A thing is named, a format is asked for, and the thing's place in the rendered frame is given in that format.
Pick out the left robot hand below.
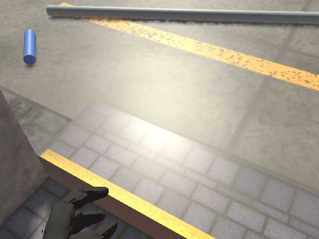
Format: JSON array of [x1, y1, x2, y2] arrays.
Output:
[[42, 185, 118, 239]]

